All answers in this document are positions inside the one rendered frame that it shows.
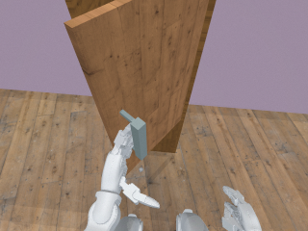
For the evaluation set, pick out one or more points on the left robot thigh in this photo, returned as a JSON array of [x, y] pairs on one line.
[[129, 223]]

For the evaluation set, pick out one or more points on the handle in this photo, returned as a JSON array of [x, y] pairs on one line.
[[138, 130]]

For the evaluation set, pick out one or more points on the left robot forearm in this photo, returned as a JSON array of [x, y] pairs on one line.
[[104, 213]]

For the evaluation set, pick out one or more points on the right robot thigh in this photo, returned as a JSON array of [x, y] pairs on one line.
[[190, 222]]

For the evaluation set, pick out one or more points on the robot thigh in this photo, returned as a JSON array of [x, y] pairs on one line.
[[129, 223], [190, 222]]

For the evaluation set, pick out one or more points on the robot right hand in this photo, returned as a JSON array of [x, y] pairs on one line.
[[243, 216]]

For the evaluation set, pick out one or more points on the robot left hand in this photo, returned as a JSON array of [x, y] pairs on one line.
[[115, 165]]

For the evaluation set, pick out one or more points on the cupboard door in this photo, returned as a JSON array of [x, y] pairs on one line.
[[138, 56]]

